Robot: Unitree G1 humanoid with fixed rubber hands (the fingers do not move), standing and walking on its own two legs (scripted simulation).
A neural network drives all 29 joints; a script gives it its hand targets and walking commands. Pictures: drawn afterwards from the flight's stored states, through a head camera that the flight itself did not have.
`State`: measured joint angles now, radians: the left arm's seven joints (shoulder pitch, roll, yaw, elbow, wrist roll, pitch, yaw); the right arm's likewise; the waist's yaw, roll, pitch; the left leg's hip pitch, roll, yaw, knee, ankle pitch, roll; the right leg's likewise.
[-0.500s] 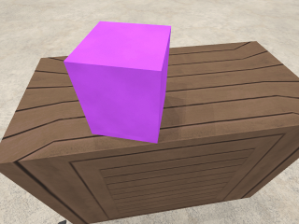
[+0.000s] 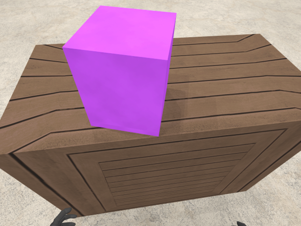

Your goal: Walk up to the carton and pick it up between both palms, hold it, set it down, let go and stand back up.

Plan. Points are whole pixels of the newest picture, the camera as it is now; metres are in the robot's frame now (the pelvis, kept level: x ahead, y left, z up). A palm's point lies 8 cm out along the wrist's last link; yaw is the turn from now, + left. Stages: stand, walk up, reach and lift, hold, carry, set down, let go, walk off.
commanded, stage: reach and lift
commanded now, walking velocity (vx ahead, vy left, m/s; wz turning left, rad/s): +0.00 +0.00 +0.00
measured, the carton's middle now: (130, 73) +0.49 +0.04 +0.15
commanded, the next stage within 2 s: none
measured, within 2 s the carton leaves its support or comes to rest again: neither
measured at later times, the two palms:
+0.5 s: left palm out of the picture +0.13 +0.25 -0.02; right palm out of the picture +0.09 -0.21 -0.02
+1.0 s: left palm (21, 223) +0.16 +0.26 +0.03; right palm (234, 212) +0.16 -0.18 +0.04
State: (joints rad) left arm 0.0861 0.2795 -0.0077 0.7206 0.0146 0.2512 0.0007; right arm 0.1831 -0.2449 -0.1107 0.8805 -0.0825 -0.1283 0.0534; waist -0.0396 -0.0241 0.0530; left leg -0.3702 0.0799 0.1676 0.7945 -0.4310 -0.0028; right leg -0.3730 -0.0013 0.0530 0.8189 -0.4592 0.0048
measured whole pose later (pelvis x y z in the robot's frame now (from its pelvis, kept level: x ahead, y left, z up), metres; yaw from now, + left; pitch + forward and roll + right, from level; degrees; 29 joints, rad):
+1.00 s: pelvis -0.03 +0.01 +0.04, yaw +1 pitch -6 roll +0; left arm 0.16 0.33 0.01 0.11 -0.17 0.41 -0.07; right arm 0.28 -0.05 -0.07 -0.02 0.09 0.39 -0.15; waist 0.04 -0.01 0.08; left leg -0.10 0.04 0.16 0.41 -0.19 0.03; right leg -0.07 -0.02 0.03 0.39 -0.21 0.03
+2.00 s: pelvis +0.02 +0.02 +0.04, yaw +3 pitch -5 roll -1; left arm 0.07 0.44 0.13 -0.33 -0.28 0.56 -0.15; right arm 0.24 -0.12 -0.01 -0.43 0.29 0.45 -0.35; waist 0.02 -0.03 0.10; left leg -0.03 0.04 0.12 0.39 -0.27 0.01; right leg 0.06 -0.01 -0.01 0.27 -0.23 0.03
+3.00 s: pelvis -0.02 +0.02 +0.04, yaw +5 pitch +2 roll -2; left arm -0.90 0.54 -0.02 0.60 -0.30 0.59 -0.07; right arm -0.75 -0.13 -0.14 0.44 0.33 0.50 -0.31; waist -0.12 -0.06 -0.02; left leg -0.29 0.05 0.08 0.47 -0.21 0.03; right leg -0.18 -0.01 -0.04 0.32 -0.17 0.03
